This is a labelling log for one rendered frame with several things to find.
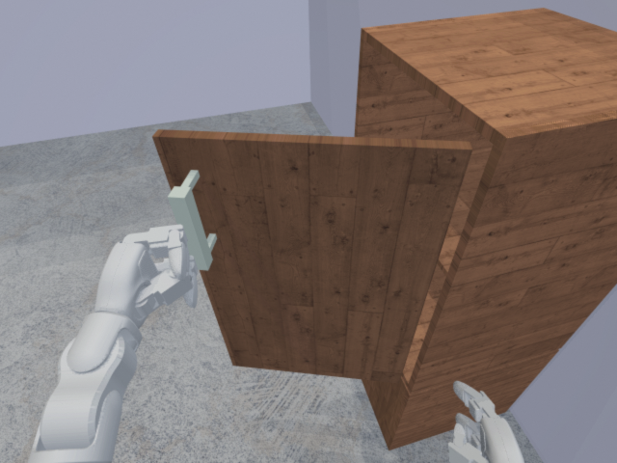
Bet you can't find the right robot hand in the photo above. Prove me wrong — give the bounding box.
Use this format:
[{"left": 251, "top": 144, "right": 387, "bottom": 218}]
[{"left": 448, "top": 381, "right": 524, "bottom": 463}]

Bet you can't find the robot left forearm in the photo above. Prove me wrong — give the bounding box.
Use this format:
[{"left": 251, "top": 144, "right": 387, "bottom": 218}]
[{"left": 28, "top": 312, "right": 143, "bottom": 463}]

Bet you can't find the handle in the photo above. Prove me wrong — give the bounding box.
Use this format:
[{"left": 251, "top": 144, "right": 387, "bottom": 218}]
[{"left": 168, "top": 170, "right": 217, "bottom": 271}]

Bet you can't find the cupboard door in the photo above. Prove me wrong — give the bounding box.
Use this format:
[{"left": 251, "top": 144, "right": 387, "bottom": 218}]
[{"left": 152, "top": 129, "right": 472, "bottom": 383}]

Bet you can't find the left robot hand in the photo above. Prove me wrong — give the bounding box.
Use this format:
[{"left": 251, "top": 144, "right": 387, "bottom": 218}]
[{"left": 94, "top": 225, "right": 198, "bottom": 329}]

